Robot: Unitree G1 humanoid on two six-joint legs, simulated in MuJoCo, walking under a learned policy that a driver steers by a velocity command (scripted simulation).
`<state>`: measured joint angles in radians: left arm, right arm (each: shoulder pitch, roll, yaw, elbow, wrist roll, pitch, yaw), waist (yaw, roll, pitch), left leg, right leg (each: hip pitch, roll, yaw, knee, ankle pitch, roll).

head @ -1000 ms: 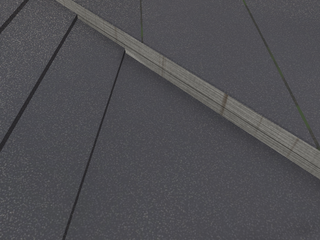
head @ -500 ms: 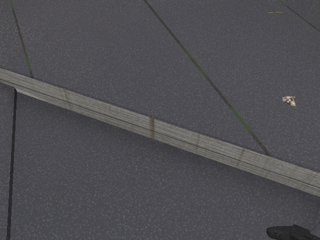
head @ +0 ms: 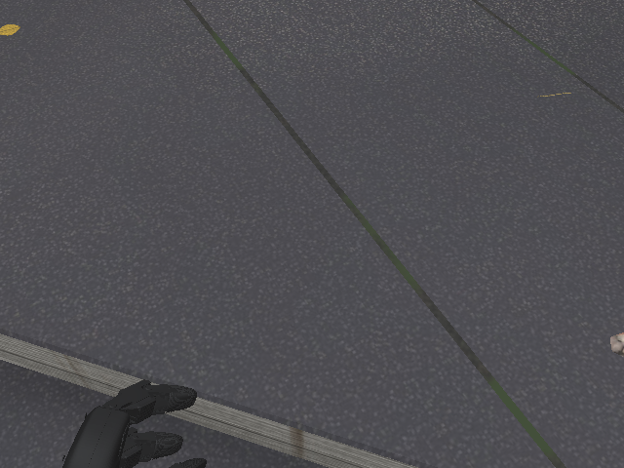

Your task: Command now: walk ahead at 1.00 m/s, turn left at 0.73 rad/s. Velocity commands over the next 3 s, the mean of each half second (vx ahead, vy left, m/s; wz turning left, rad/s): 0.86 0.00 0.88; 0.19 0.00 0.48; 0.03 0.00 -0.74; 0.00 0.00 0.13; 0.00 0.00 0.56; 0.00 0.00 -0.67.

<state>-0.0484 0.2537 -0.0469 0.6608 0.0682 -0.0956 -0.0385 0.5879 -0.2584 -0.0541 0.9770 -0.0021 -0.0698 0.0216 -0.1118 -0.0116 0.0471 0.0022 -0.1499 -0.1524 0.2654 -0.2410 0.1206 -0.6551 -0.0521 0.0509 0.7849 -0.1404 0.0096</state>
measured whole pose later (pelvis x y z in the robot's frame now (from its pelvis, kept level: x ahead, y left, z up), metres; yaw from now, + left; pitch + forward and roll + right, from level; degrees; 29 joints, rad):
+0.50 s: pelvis +0.45 +0.05 -0.01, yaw +26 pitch +4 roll +0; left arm 0.53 0.20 0.02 1.00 0.03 -0.09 0.02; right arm -0.22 -0.23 0.02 0.42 -0.02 0.02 0.03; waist 0.03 0.04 0.08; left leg -1.14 -0.03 0.19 1.40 -0.40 0.14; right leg 0.15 -0.05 -0.28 0.32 -0.28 0.03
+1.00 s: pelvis +0.68 +0.13 +0.17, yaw +38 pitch +3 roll +2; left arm 0.06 0.26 -0.01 0.60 0.04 -0.05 -0.07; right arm 0.37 -0.30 0.00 0.74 0.03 -0.15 0.02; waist -0.07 -0.06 -0.02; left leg -0.23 -0.20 -0.12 0.50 -0.30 0.10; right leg -0.62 -0.05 0.05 0.75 -0.05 0.07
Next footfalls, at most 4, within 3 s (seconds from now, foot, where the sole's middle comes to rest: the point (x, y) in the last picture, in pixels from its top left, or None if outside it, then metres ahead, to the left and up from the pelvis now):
0.12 right None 0.30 -0.13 -0.78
0.50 left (203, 352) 0.64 0.18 -0.60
1.02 right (235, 253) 0.88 0.10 -0.60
1.44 left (155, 298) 0.78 0.28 -0.60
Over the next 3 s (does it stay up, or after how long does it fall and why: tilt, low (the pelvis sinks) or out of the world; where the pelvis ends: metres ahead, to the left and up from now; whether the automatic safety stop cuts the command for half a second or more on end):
stays up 0.74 0.12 0.18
